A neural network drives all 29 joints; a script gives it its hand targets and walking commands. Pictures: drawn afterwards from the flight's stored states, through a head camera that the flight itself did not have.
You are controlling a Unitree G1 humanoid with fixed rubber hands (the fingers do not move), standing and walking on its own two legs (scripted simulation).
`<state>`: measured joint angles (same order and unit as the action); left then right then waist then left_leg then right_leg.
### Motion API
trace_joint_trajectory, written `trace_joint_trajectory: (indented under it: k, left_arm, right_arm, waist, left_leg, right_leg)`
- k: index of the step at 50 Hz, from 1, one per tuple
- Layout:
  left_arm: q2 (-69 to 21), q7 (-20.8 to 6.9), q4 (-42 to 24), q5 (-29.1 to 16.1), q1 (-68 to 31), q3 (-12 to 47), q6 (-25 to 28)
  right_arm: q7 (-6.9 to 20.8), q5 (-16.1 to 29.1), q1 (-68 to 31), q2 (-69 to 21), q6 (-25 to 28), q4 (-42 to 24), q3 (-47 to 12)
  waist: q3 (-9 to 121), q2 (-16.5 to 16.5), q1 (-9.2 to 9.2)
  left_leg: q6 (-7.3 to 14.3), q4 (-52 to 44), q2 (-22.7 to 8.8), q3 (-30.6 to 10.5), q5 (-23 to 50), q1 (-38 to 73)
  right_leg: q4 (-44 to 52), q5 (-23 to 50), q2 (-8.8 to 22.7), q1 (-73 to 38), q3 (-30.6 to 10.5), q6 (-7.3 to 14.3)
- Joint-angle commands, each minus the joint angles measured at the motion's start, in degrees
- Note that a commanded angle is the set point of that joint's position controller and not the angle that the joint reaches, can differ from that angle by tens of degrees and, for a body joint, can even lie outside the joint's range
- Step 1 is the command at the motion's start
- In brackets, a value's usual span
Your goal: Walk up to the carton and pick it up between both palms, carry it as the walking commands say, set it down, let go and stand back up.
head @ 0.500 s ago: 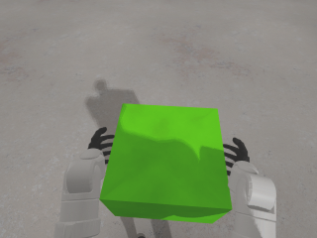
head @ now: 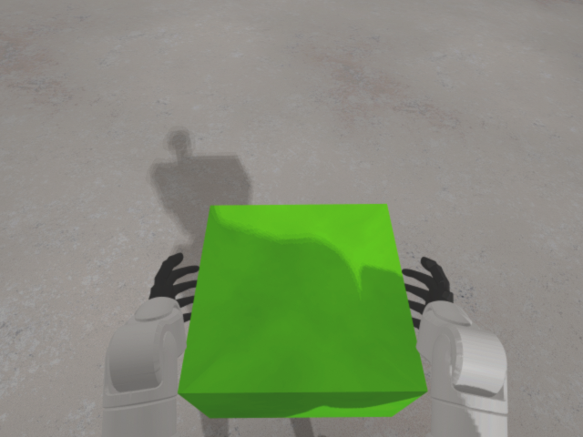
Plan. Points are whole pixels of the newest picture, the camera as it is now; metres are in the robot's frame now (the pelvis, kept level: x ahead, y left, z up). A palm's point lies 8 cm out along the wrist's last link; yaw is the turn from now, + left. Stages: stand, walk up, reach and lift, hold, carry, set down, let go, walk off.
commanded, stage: carry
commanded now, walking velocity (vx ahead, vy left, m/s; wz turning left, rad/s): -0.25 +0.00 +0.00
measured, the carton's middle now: (299, 309) +0.31 +0.01 -0.02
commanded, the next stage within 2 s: none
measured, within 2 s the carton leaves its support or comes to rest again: neither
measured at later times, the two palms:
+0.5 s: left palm out of the picture +0.06 +0.12 +0.08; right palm out of the picture +0.03 -0.22 +0.07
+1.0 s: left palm out of the picture -0.14 +0.23 +0.09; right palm out of the picture -0.13 -0.11 +0.10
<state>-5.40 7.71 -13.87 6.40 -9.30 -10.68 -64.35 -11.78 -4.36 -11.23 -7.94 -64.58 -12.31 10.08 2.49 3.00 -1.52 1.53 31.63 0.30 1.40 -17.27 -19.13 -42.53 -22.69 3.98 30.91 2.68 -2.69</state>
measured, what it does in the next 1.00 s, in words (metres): walks backwards: right foot, then left foot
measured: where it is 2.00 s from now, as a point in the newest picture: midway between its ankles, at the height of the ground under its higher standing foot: outside the picture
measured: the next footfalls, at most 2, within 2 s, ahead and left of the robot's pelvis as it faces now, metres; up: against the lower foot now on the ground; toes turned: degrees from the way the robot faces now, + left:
right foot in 0.32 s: -0.18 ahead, -0.12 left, +0.00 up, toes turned -6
left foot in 0.76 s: -0.35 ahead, +0.14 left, +0.00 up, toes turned +2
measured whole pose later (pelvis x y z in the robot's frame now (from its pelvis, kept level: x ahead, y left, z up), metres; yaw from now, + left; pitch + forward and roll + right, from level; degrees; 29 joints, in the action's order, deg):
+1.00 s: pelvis -0.42 +0.05 +0.01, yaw +0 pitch +5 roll -3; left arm -5.2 8.1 -15.4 6.1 -14.3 -9.5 -63.9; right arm -10.1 -4.5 -11.7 -8.1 -62.0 -16.4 12.1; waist 3.0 0.1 -2.4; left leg 1.7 27.3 -2.3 0.5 -10.3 -21.8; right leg -63.2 -24.5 -0.7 33.7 -0.2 -3.7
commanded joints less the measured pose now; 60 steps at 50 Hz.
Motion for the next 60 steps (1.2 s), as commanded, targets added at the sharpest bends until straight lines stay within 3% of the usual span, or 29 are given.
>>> trace_joint_trajectory:
  k: [1, 4, 8, 11, 14, 16, 17, 18, 19, 20, 21, 22, 23, 27, 29, 33, 35, 38, 39, 40, 41, 42, 43, 46, 47, 51, 54, 58, 60]
  left_arm:
    - [-59.91, -20.08, -9.48, -29.90, -40.99, 50.03, 0.95]
    - [-58.45, -19.59, -5.41, -28.46, -34.81, 48.09, 1.40]
    - [-56.33, -19.28, -0.42, -25.99, -27.53, 45.59, 0.13]
    - [-56.69, -19.60, 1.74, -25.77, -27.29, 44.77, -0.43]
    - [-57.18, -19.54, 0.81, -25.78, -28.98, 44.31, 0.02]
    - [-58.41, -19.87, 0.37, -25.82, -31.04, 43.69, 0.46]
    - [-58.80, -19.85, -0.37, -25.85, -31.06, 43.76, 0.55]
    - [-58.79, -19.84, -1.62, -26.30, -32.70, 44.06, 0.59]
    - [-58.35, -19.74, -3.23, -24.83, -31.09, 44.22, 1.80]
    - [-60.42, -19.62, -2.81, -24.98, -31.48, 44.18, 2.06]
    - [-60.32, -19.85, -3.07, -26.52, -34.43, 43.87, 1.10]
    - [-59.35, -20.15, -3.64, -27.24, -34.69, 43.97, 0.43]
    - [-59.08, -20.39, -4.75, -27.92, -34.08, 44.88, 0.54]
    - [-53.80, -19.62, -1.87, -23.65, -26.17, 40.95, 0.29]
    - [-52.39, -19.51, 1.62, -21.29, -20.88, 39.61, 0.00]
    - [-51.81, -19.88, 2.60, -21.10, -21.11, 39.45, -0.40]
    - [-53.22, -20.29, 1.34, -21.94, -24.49, 40.47, -0.44]
    - [-55.27, -20.26, -2.84, -23.71, -30.18, 43.40, -0.29]
    - [-56.46, -20.05, -3.05, -24.22, -31.56, 44.31, -0.07]
    - [-56.88, -19.88, -4.24, -24.45, -31.90, 44.98, 0.39]
    - [-58.19, -20.18, -8.42, -26.68, -36.39, 47.36, -0.11]
    - [-59.38, -20.56, -11.70, -28.87, -42.72, 50.07, -0.32]
    - [-61.41, -20.42, -9.69, -29.56, -43.92, 50.19, 0.26]
    - [-59.05, -19.82, -9.04, -28.36, -38.06, 48.90, 1.67]
    - [-58.71, -19.63, -7.40, -28.01, -36.61, 47.97, 1.67]
    - [-55.19, -19.05, -0.40, -25.09, -27.67, 46.25, -0.27]
    - [-55.33, -19.04, 2.08, -24.49, -26.68, 45.60, -0.87]
    - [-57.65, -19.19, 1.96, -25.24, -30.35, 45.26, -0.35]
    - [-58.87, -19.30, 0.25, -25.97, -32.17, 44.60, 0.16]
  right_arm:
    - [25.17, 22.95, -28.33, -53.19, -0.16, -5.19, -40.20]
    - [24.72, 21.14, -25.72, -48.84, 0.47, -4.41, -38.77]
    - [24.56, 18.91, -21.31, -46.40, -0.08, -2.76, -39.27]
    - [24.68, 19.25, -22.74, -47.38, -0.82, -1.97, -39.93]
    - [25.24, 20.03, -23.89, -49.30, -1.44, -0.69, -40.29]
    - [25.44, 20.53, -26.72, -50.27, -1.42, -1.03, -40.43]
    - [25.41, 20.50, -26.66, -50.28, -1.31, -1.30, -41.03]
    - [25.36, 20.90, -27.83, -50.18, -1.18, -1.67, -41.13]
    - [25.83, 23.09, -31.90, -50.65, -1.01, -7.37, -43.75]
    - [25.96, 23.85, -36.60, -51.23, -0.94, -9.08, -44.92]
    - [25.17, 24.21, -38.51, -52.76, -0.73, -7.68, -44.72]
    - [24.67, 23.54, -36.96, -53.06, -0.27, -6.19, -44.33]
    - [24.29, 23.43, -35.10, -52.14, -0.08, -7.06, -44.57]
    - [24.39, 25.20, -30.30, -46.91, -1.51, -5.08, -45.99]
    - [24.15, 25.05, -28.40, -44.63, -2.24, -4.43, -45.63]
    - [23.64, 22.94, -25.24, -45.53, -2.97, -1.20, -43.88]
    - [23.91, 22.00, -27.34, -46.94, -2.75, -0.94, -43.49]
    - [24.38, 20.52, -26.23, -48.65, -2.04, -0.28, -42.25]
    - [24.76, 20.47, -26.81, -49.77, -1.85, -0.20, -41.82]
    - [25.15, 20.56, -26.11, -50.44, -1.39, -0.58, -41.25]
    - [25.04, 20.56, -27.70, -50.57, -0.27, -0.66, -41.47]
    - [25.09, 20.70, -29.12, -51.73, 0.28, -2.47, -41.27]
    - [25.38, 22.01, -31.85, -53.55, -0.42, -4.64, -40.30]
    - [25.79, 22.80, -28.85, -52.73, 0.27, -5.88, -41.04]
    - [25.54, 21.90, -28.00, -50.86, 0.48, -5.81, -40.84]
    - [25.17, 19.51, -20.89, -45.71, -0.54, -2.37, -39.14]
    - [25.60, 19.41, -21.14, -45.57, -1.35, -0.90, -39.45]
    - [26.32, 20.66, -25.94, -48.19, -1.80, -0.59, -40.07]
    - [26.28, 21.34, -28.62, -50.22, -2.02, -1.35, -40.89]
  waist:
    - [15.36, -16.15, 2.31]
    - [17.46, -14.75, 2.13]
    - [20.04, -10.54, 1.61]
    - [20.49, -11.19, 1.52]
    - [20.02, -12.14, 1.42]
    - [19.11, -9.99, 1.18]
    - [19.20, -8.23, 1.55]
    - [17.48, -4.62, 1.83]
    - [13.81, 14.84, -0.70]
    - [9.83, 18.28, -0.52]
    - [8.00, 7.98, -0.41]
    - [9.65, 0.84, 0.27]
    - [10.07, -0.26, 0.46]
    - [14.13, 5.28, 0.79]
    - [15.56, 9.08, -0.03]
    - [17.78, 15.95, -0.37]
    - [18.85, 15.04, -0.20]
    - [22.01, 7.30, 0.61]
    - [21.93, 5.64, 0.63]
    - [21.20, -3.88, 0.64]
    - [18.11, -24.85, 1.82]
    - [16.55, -25.60, 2.13]
    - [12.63, -16.47, 1.55]
    - [14.58, -13.24, 1.88]
    - [15.45, -11.05, 1.62]
    - [17.10, -13.73, 1.28]
    - [18.76, -13.98, 1.39]
    - [18.31, -15.02, 1.38]
    - [19.87, -11.68, 0.62]
  left_leg:
    - [10.42, -6.77, -20.57, -12.21, 44.07, 8.96]
    - [6.44, -5.25, -14.83, -7.66, 40.75, 15.01]
    - [7.87, -7.24, -16.35, -12.62, 38.52, 19.04]
    - [9.07, -8.91, -18.17, -15.56, 37.25, 17.50]
    - [7.47, -11.57, -16.14, -13.99, 24.95, 14.30]
    - [3.78, -10.56, -12.66, -9.79, 16.62, 9.10]
    - [1.69, -10.66, -11.58, -9.83, 11.08, 4.80]
    - [-0.54, -7.32, -9.47, -7.43, 4.85, -2.38]
    - [-3.13, 7.90, -0.48, 2.84, -10.10, -11.14]
    - [-2.63, 23.94, -2.74, -1.04, -13.41, -7.07]
    - [-2.64, 33.26, 1.64, -3.52, -13.63, -9.29]
    - [-2.38, 37.38, 2.83, -5.51, -9.43, -11.77]
    - [-1.84, 39.50, 3.10, -6.25, -5.47, -13.31]
    - [-4.66, 36.53, 3.09, -3.26, -5.25, -17.08]
    - [-5.48, 26.63, 2.81, -2.16, -8.96, -15.79]
    - [-5.76, 10.12, 2.29, 0.27, -14.60, -10.35]
    - [-5.24, 2.34, 3.05, 1.57, -10.11, -6.21]
    - [-3.83, -11.98, -0.69, 1.02, 3.92, 7.18]
    - [-2.82, -12.60, -2.88, -1.07, 2.18, 13.98]
    - [-0.84, -14.46, -10.06, -9.00, 3.77, 18.57]
    - [7.81, -13.36, -23.69, -20.19, 17.58, 10.15]
    - [12.35, -13.69, -24.62, -17.49, 12.51, 0.41]
    - [10.22, -16.24, -21.73, -14.85, 11.43, 0.75]
    - [3.36, -11.21, -14.76, -8.39, 15.52, 7.54]
    - [3.14, -9.28, -14.45, -7.97, 22.21, 11.02]
    - [5.83, -7.59, -14.79, -10.23, 39.28, 18.56]
    - [7.83, -8.71, -16.83, -13.75, 41.62, 20.21]
    - [7.70, -10.81, -16.49, -13.65, 34.86, 16.71]
    - [5.63, -10.99, -15.64, -11.79, 25.59, 14.55]
  right_leg:
    - [-18.43, -10.38, -2.94, 2.23, -1.48, -0.02]
    - [-19.73, -6.08, -4.29, 4.17, -1.63, -0.94]
    - [-12.89, -7.37, -3.75, 1.51, -1.02, -1.75]
    - [-4.22, -9.07, -3.51, -3.89, -1.13, -0.97]
    - [8.52, -5.33, -4.62, -11.52, 0.94, 0.00]
    - [21.92, 5.08, -2.60, -20.59, 1.25, 0.65]
    - [25.69, 4.42, -0.24, -25.02, -1.21, 1.73]
    - [27.40, 1.83, 5.35, -28.36, -7.17, 2.99]
    - [27.50, 10.30, 19.65, -21.77, -21.64, 12.25]
    - [28.24, 16.87, 24.26, -8.23, -23.29, 17.78]
    - [28.46, 20.51, 20.66, -6.12, -16.69, 15.13]
    - [26.74, 15.23, 16.24, -8.22, -8.07, 10.35]
    - [25.67, 13.71, 14.02, -9.52, -6.01, 7.25]
    - [18.01, 34.46, 10.36, -24.09, -3.76, 6.97]
    - [16.64, 43.02, 11.05, -28.70, -7.17, 8.32]
    - [16.77, 48.84, 13.21, -31.60, -12.11, 10.09]
    - [16.45, 50.20, 12.22, -31.53, -12.13, 9.61]
    - [14.06, 44.61, 9.46, -24.33, -10.03, 5.70]
    - [15.54, 32.66, 8.31, -16.22, -9.78, 3.42]
    - [11.71, 13.48, 5.68, -8.14, -6.98, 1.69]
    - [2.12, -5.40, -1.23, 0.62, 2.50, -0.67]
    - [-10.09, -10.01, 1.22, -2.23, -2.28, 0.34]
    - [-19.36, -8.79, -3.94, 1.55, -2.45, 0.36]
    - [-24.39, -2.14, -4.80, 5.20, -4.77, 0.64]
    - [-24.59, -2.12, -5.43, 6.12, -3.62, 0.00]
    - [-16.80, -4.76, -4.00, 5.47, -1.87, -2.95]
    - [-7.90, -8.67, -3.86, 1.07, -0.87, -2.39]
    - [4.19, -7.43, -4.62, -7.81, 0.35, -0.42]
    - [17.46, 1.92, -3.94, -15.02, 1.07, 0.89]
